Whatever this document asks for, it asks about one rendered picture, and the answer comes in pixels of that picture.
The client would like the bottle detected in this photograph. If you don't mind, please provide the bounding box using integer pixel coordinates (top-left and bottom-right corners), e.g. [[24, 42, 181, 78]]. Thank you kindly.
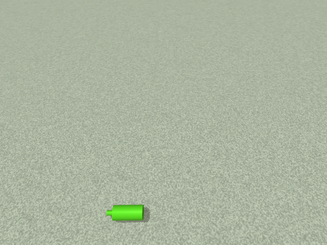
[[106, 205, 144, 221]]

